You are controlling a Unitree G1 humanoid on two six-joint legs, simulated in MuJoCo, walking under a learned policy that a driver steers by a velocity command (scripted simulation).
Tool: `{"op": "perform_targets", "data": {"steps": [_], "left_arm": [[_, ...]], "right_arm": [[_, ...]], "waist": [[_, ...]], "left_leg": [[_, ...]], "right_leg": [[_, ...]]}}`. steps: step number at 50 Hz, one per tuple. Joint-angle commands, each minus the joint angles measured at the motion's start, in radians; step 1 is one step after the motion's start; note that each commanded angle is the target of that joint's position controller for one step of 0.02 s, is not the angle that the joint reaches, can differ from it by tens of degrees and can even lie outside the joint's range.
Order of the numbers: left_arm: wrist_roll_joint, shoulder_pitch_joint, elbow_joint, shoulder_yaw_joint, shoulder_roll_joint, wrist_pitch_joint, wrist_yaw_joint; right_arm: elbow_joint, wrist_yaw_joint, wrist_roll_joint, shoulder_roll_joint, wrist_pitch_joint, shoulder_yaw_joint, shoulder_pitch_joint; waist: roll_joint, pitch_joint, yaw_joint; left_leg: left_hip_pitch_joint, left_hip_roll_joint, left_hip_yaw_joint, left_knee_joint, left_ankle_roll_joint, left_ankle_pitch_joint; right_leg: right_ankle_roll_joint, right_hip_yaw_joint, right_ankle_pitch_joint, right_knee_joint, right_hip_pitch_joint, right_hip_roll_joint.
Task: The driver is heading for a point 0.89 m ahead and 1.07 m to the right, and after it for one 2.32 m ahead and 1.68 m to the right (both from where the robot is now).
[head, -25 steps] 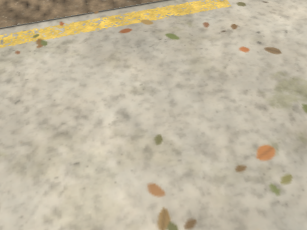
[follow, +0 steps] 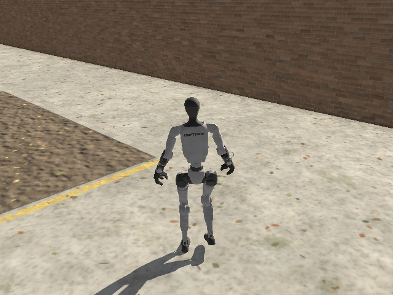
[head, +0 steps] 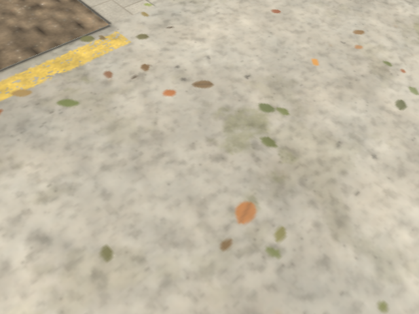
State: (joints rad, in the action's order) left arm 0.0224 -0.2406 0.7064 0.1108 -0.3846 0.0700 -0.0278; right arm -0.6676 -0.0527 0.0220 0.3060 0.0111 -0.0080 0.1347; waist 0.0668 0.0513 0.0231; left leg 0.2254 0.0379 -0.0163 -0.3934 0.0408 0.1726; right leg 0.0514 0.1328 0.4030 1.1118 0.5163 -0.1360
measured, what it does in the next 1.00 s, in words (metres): steps on the spot, turning right: right foot, then left foot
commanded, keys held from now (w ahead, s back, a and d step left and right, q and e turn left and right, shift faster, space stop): e+shift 1.00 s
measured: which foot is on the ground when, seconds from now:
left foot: down 0.00-0.38, up 0.40-0.84, down 0.86-1.00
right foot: up 0.00-0.36, down 0.38-0.86, up 0.88-1.00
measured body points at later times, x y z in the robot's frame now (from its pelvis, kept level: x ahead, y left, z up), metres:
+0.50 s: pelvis -0.02 -0.02 -0.01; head +0.01 -0.07 +0.44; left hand +0.26 +0.15 -0.09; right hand -0.06 -0.33 -0.13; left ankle +0.04 +0.11 -0.68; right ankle -0.06 -0.10 -0.74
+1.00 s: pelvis +0.02 -0.02 +0.00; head +0.07 -0.03 +0.44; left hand +0.34 +0.06 -0.13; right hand -0.10 -0.31 -0.07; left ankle +0.11 +0.03 -0.74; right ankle -0.09 -0.07 -0.67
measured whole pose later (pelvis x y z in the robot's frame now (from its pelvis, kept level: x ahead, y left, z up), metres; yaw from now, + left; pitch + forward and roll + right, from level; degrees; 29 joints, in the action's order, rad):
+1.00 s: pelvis +0.02 -0.02 +0.00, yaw -58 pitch +0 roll +0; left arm 0.02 -0.24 0.69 0.10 -0.38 0.07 -0.03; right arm -0.63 -0.04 0.02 0.29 0.03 -0.01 0.13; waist 0.07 0.08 0.04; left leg 0.24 0.02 0.01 -0.44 0.04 0.21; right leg 0.03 0.15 0.42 1.05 0.47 -0.14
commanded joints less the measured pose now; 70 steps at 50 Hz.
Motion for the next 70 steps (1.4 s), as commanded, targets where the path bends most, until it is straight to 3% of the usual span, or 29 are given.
{"op": "perform_targets", "data": {"steps": [1,5,13,17,18,19,20,21,23,25,28,36,40,42,43,44,45,46,48,50,58,63,64,65,66,67,68,69,70], "left_arm": [[-0.013,-0.046,-0.046,0.012,-0.078,0.012,-0.020],[-0.015,0.039,-0.077,-0.004,-0.050,0.019,-0.032],[-0.025,0.133,-0.141,-0.024,0.005,0.029,-0.051],[-0.022,0.123,-0.159,-0.017,-0.001,0.028,-0.044],[-0.013,0.061,-0.138,-0.012,-0.008,0.019,-0.034],[0.003,-0.025,-0.109,0.010,-0.087,0.004,-0.016],[-0.013,-0.040,-0.134,0.052,-0.275,-0.002,-0.003],[-0.018,-0.097,-0.128,0.056,-0.223,-0.005,0.004],[-0.012,0.031,-0.130,0.022,-0.136,-0.001,0.022],[-0.020,0.113,-0.149,0.007,-0.099,-0.003,0.029],[-0.019,0.063,-0.129,0.011,-0.115,-0.014,0.018],[-0.003,-0.020,-0.104,0.028,-0.152,-0.016,0.013],[-0.004,0.011,-0.102,0.031,-0.150,-0.018,0.008],[-0.012,0.057,-0.107,0.028,-0.136,-0.021,0.009],[-0.023,0.068,-0.109,0.020,-0.110,-0.025,0.012],[-0.027,-0.022,-0.103,-0.001,-0.017,-0.031,0.016],[-0.005,-0.045,-0.107,0.006,-0.055,-0.028,0.024],[0.023,-0.015,-0.099,0.026,-0.135,-0.023,0.021],[0.011,-0.037,-0.065,0.027,-0.110,-0.011,-0.003],[-0.006,-0.068,-0.048,0.020,-0.092,0.000,-0.025],[-0.014,0.104,-0.115,-0.019,-0.014,0.013,-0.046],[-0.019,0.090,-0.118,-0.031,0.004,0.006,-0.029],[-0.009,0.072,-0.112,-0.034,0.005,0.003,-0.027],[0.006,0.020,-0.092,-0.033,0.001,-0.006,-0.026],[0.014,-0.103,-0.034,-0.020,-0.039,-0.017,-0.022],[0.016,-0.205,-0.036,-0.004,-0.143,-0.033,-0.013],[0.008,-0.181,-0.056,0.000,-0.171,-0.044,0.004],[0.009,-0.132,-0.037,-0.019,-0.117,-0.046,0.014],[0.011,-0.082,-0.033,-0.037,-0.073,-0.060,0.019]], "right_arm": [[0.078,0.003,0.007,0.101,-0.008,-0.027,-0.003],[0.052,0.006,0.008,0.129,-0.009,-0.050,0.095],[0.049,0.035,0.013,0.148,-0.018,-0.079,0.098],[0.046,0.055,-0.012,0.167,-0.011,-0.094,0.110],[0.040,0.058,-0.021,0.164,-0.003,-0.097,0.112],[0.038,0.062,-0.019,0.142,0.003,-0.094,0.154],[0.140,0.063,-0.006,0.058,0.010,-0.067,0.117],[0.138,0.047,0.026,0.110,0.025,-0.071,0.027],[0.110,0.043,-0.002,0.109,0.023,-0.074,0.051],[0.083,0.041,0.017,0.129,0.020,-0.081,0.081],[0.069,0.046,0.012,0.108,0.028,-0.074,0.088],[0.093,0.036,-0.002,0.098,0.017,-0.056,-0.026],[0.089,0.027,-0.017,0.106,0.003,-0.050,-0.015],[0.074,0.013,-0.019,0.111,-0.005,-0.052,0.040],[0.064,0.001,-0.013,0.130,-0.012,-0.057,0.077],[0.074,-0.011,-0.005,0.199,-0.013,-0.069,0.063],[0.105,-0.002,-0.002,0.252,-0.003,-0.075,0.003],[0.094,0.005,-0.001,0.193,0.005,-0.066,0.016],[0.105,0.013,-0.004,0.112,0.009,-0.042,-0.046],[0.110,0.004,0.002,0.103,0.008,-0.039,-0.059],[0.054,0.023,0.009,0.134,-0.005,-0.070,0.092],[0.028,0.050,-0.002,0.166,-0.008,-0.084,0.091],[0.024,0.054,-0.006,0.173,-0.004,-0.087,0.102],[0.023,0.055,-0.011,0.171,0.004,-0.087,0.097],[0.022,0.060,0.001,0.114,0.010,-0.070,0.110],[0.083,0.082,0.012,-0.028,0.014,-0.023,0.073],[0.104,0.080,0.027,0.067,0.019,-0.044,-0.018],[0.116,0.089,0.001,0.121,0.017,-0.066,-0.084],[0.077,0.106,-0.020,0.120,0.003,-0.068,-0.016]], "waist": [[-0.198,-0.073,-0.001],[-0.230,-0.073,-0.051],[-0.244,-0.099,-0.052],[-0.248,-0.119,-0.035],[-0.188,-0.134,0.006],[0.011,-0.137,0.042],[0.293,-0.103,0.016],[0.101,-0.137,0.098],[0.061,-0.043,0.009],[0.083,-0.054,-0.028],[0.027,-0.099,-0.023],[0.053,-0.096,0.023],[0.073,-0.103,0.003],[0.077,-0.094,-0.044],[0.033,-0.096,-0.068],[-0.180,-0.143,-0.015],[-0.284,-0.119,-0.009],[-0.210,-0.084,-0.009],[-0.179,-0.036,0.013],[-0.220,-0.051,0.018],[-0.231,-0.072,-0.066],[-0.279,-0.107,-0.050],[-0.266,-0.130,-0.041],[-0.230,-0.142,-0.007],[-0.075,-0.164,0.039],[0.304,-0.175,0.098],[0.206,-0.057,0.143],[0.138,0.054,0.115],[0.123,0.073,0.059]], "left_leg": [[-0.127,-0.233,-0.094,0.075,0.135,-0.386],[-0.223,-0.281,-0.058,0.066,0.146,-0.410],[-0.135,-0.351,0.105,0.024,0.132,-0.357],[-0.098,-0.388,0.171,-0.106,0.063,-0.321],[-0.029,-0.371,0.212,-0.208,0.011,-0.240],[0.158,-0.300,0.266,-0.435,-0.057,0.017],[0.488,-0.108,0.234,-0.623,-0.142,0.525],[0.507,-0.120,0.043,-0.748,-0.139,0.502],[0.475,-0.138,-0.008,-0.727,-0.124,0.297],[0.410,-0.115,-0.003,-0.718,-0.117,0.193],[0.380,-0.084,-0.017,-0.680,-0.111,0.176],[0.342,0.001,-0.079,-0.436,-0.079,0.199],[0.177,0.046,-0.094,-0.287,-0.055,0.202],[0.006,0.048,-0.097,-0.091,-0.049,0.136],[-0.128,-0.012,-0.124,0.060,-0.039,0.060],[-0.272,-0.264,-0.326,0.150,0.016,0.124],[-0.193,-0.433,-0.560,0.193,0.118,0.127],[-0.124,-0.426,-0.473,0.162,0.155,0.020],[-0.055,-0.306,-0.241,0.128,0.135,-0.098],[-0.080,-0.257,-0.110,0.105,0.128,-0.216],[-0.214,-0.337,0.040,0.050,0.155,-0.404],[-0.141,-0.336,0.092,-0.049,0.126,-0.477],[-0.115,-0.337,0.096,-0.054,0.108,-0.271],[-0.012,-0.327,0.109,-0.083,0.081,0.026],[0.191,-0.274,0.155,-0.224,0.045,0.343],[0.504,-0.136,0.248,-0.588,-0.025,0.590],[0.640,-0.095,0.098,-0.675,-0.022,0.451],[0.656,-0.140,0.029,-0.688,-0.010,0.300],[0.615,-0.139,0.002,-0.664,-0.006,0.185]], "right_leg": [[0.024,-0.075,-0.024,0.127,0.085,0.071],[0.039,-0.112,-0.015,0.009,0.115,0.119],[-0.015,-0.209,0.024,-0.276,-0.107,0.159],[-0.064,-0.248,-0.005,-0.507,-0.247,0.131],[-0.083,-0.225,-0.111,-0.646,-0.359,0.120],[-0.120,-0.009,-0.198,-0.800,-0.516,0.227],[-0.276,0.448,-0.617,-0.792,-0.563,0.521],[-0.351,0.387,-0.662,-0.759,-0.568,0.501],[-0.298,0.229,-0.507,-0.779,-0.440,0.367],[-0.261,0.171,-0.541,-0.773,-0.386,0.278],[-0.259,0.203,-0.569,-0.750,-0.386,0.257],[-0.273,0.425,-0.458,-0.719,-0.402,0.241],[-0.240,0.500,-0.549,-0.689,-0.346,0.207],[-0.181,0.515,-0.471,-0.671,-0.261,0.162],[-0.129,0.475,-0.331,-0.620,-0.174,0.112],[-0.065,0.300,0.081,-0.422,-0.059,0.005],[-0.041,0.081,0.209,-0.230,0.054,-0.102],[-0.030,0.052,0.142,-0.104,0.044,0.002],[-0.020,0.012,0.033,0.028,0.023,0.040],[0.001,-0.043,-0.015,0.115,0.038,0.059],[0.015,-0.142,0.007,-0.146,0.036,0.151],[-0.044,-0.205,0.026,-0.421,-0.183,0.098],[-0.065,-0.221,0.007,-0.512,-0.245,0.084],[-0.092,-0.234,-0.030,-0.636,-0.383,0.068],[-0.126,-0.134,0.058,-0.709,-0.607,0.104],[-0.216,0.364,0.488,-0.896,-0.755,0.450],[-0.312,0.553,0.593,-1.030,-0.580,0.548],[-0.296,0.439,0.533,-1.024,-0.517,0.500],[-0.255,0.331,0.398,-1.022,-0.485,0.448]]}}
